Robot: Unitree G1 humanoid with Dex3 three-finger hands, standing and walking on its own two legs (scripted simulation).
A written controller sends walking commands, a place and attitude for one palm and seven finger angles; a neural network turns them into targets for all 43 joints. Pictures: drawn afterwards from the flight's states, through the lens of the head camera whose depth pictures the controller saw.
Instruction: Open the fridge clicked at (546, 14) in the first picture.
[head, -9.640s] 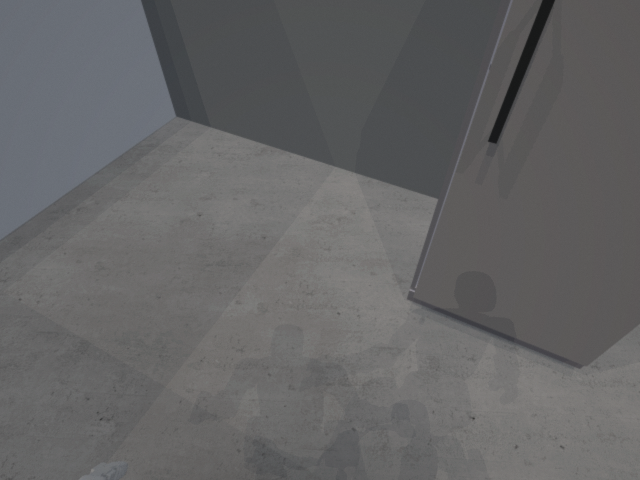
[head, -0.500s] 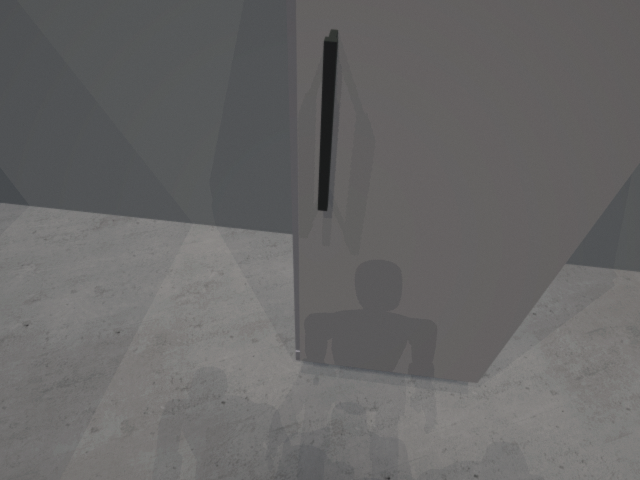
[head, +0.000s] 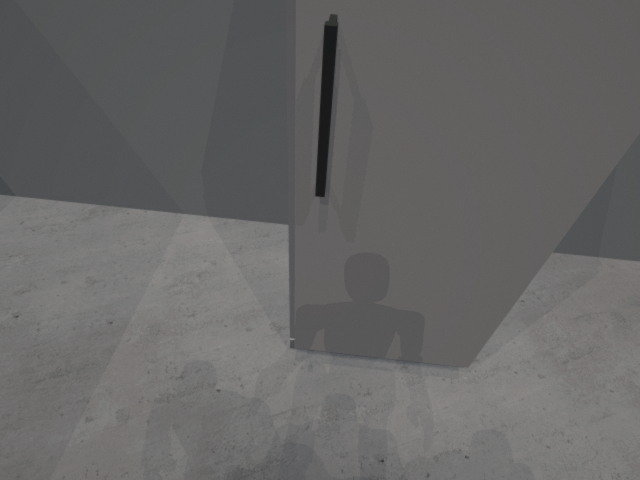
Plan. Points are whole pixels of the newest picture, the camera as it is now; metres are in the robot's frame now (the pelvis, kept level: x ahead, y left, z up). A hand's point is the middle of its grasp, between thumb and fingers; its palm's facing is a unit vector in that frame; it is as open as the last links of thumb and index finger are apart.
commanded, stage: look again from close up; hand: left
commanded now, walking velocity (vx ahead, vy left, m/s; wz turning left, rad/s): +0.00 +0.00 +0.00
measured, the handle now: (325, 117) +0.61 +0.04 +0.16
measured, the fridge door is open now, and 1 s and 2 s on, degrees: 0 0 0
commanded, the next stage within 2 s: shuffle to correct the standing spot in 0.32 s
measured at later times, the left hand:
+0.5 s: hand out of the picture +0.01 +0.17 -0.17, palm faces +0.01 -0.98 -0.19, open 7.3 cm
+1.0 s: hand out of the picture +0.03 +0.10 -0.18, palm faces +0.09 -0.99 -0.11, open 7.3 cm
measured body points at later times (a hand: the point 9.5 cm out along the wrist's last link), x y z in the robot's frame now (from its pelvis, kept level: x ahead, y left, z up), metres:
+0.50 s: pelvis +0.01 +0.00 +0.01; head +0.02 +0.00 +0.46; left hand +0.01 +0.22 -0.15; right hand +0.02 -0.23 -0.15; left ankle +0.01 +0.09 -0.73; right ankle +0.03 -0.14 -0.73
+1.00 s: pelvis +0.10 -0.04 -0.01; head +0.12 -0.03 +0.44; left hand +0.03 +0.15 -0.17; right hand +0.12 -0.28 -0.16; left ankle +0.10 +0.06 -0.74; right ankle +0.03 -0.14 -0.73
